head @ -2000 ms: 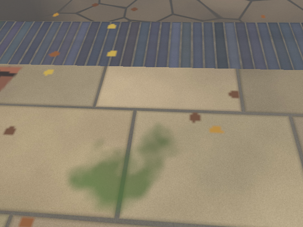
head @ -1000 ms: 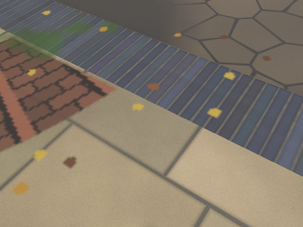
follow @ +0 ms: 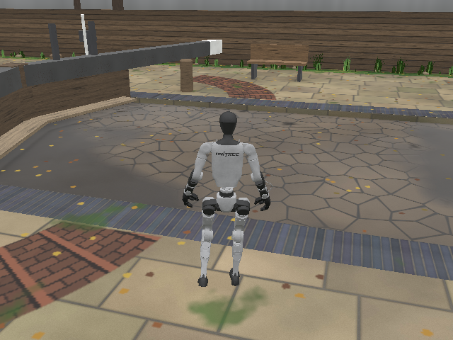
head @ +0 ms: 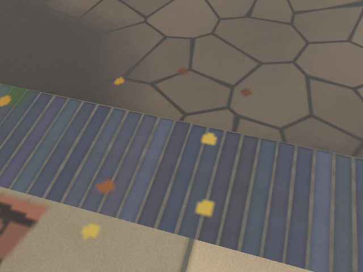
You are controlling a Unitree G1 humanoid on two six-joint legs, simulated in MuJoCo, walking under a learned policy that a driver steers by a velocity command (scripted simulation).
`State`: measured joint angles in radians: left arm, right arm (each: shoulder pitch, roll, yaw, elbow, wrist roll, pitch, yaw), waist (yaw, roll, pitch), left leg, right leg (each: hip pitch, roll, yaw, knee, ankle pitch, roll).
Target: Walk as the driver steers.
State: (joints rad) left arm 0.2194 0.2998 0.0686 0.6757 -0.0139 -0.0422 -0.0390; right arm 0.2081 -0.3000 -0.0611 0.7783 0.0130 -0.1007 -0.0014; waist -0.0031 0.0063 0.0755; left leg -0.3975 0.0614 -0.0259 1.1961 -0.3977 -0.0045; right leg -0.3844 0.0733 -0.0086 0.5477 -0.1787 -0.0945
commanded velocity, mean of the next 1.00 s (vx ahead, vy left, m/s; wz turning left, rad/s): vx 0.13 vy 0.00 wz -0.30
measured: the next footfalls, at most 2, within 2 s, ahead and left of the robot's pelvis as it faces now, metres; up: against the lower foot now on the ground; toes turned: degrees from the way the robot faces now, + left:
left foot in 0.34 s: +0.36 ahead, +0.10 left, +0.00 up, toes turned -17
right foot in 0.66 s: +0.22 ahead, -0.12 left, +0.00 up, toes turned -13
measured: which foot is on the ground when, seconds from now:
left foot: up 0.00-0.32, down 0.34-1.00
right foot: down 0.00-0.34, up 0.36-0.64, down 0.66-1.00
